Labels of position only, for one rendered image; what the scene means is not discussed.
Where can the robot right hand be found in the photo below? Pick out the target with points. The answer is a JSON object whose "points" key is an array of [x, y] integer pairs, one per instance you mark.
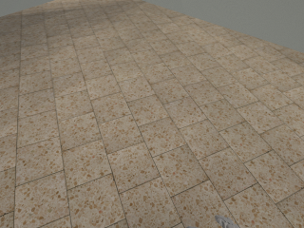
{"points": [[225, 222]]}

